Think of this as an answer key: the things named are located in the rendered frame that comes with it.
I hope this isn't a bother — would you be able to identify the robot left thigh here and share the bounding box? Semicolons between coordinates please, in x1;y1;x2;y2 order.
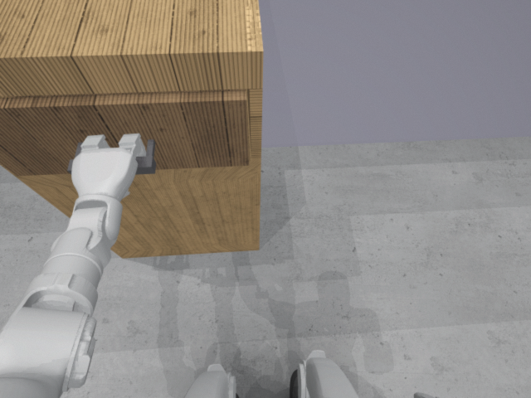
184;371;236;398

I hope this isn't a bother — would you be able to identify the cabinet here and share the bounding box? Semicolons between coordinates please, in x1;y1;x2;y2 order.
0;0;263;259

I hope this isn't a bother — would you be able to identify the robot thigh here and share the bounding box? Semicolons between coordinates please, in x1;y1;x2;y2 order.
184;371;236;398
297;357;359;398

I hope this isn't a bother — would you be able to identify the left robot forearm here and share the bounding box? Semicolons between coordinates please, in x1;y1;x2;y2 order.
0;194;123;346

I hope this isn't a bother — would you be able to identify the left robot upper arm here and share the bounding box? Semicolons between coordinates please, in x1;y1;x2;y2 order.
0;307;97;398

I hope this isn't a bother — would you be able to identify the robot left hand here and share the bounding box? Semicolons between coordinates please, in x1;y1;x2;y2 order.
71;133;146;202

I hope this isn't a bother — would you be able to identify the handle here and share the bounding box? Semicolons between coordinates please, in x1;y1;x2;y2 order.
67;139;156;175

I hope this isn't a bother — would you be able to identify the robot right thigh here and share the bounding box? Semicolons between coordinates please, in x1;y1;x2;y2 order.
297;357;359;398

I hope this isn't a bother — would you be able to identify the drawer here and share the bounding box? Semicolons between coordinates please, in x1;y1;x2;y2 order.
0;89;249;176

